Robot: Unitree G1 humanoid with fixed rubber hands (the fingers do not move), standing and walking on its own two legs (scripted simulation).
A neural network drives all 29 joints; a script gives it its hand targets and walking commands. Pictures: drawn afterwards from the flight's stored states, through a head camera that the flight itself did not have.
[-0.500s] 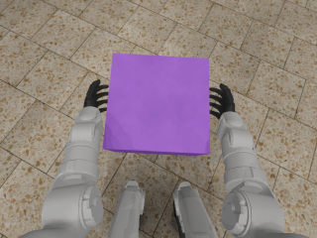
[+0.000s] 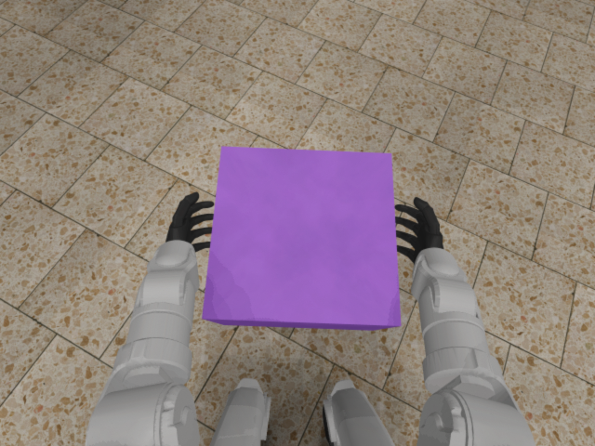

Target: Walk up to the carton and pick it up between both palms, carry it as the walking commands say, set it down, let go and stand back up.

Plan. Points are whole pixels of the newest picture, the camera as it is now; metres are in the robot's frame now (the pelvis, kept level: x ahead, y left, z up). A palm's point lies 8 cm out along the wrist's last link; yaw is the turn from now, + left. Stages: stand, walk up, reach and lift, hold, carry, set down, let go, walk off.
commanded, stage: reach and lift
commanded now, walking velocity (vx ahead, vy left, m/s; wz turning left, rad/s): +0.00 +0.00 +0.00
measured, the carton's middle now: (302, 244) +0.42 -0.01 -0.12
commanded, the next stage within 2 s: none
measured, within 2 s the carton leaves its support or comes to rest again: neither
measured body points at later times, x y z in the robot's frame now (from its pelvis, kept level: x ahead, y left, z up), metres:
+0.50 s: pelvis +0.02 -0.01 +0.06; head +0.13 +0.00 +0.50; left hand +0.39 +0.17 +0.01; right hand +0.37 -0.19 +0.02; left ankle +0.06 +0.12 -0.64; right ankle +0.04 -0.14 -0.64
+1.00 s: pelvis +0.04 +0.00 +0.10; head +0.06 +0.01 +0.55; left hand +0.37 +0.16 +0.09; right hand +0.35 -0.19 +0.09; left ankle +0.06 +0.12 -0.64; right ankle +0.04 -0.14 -0.64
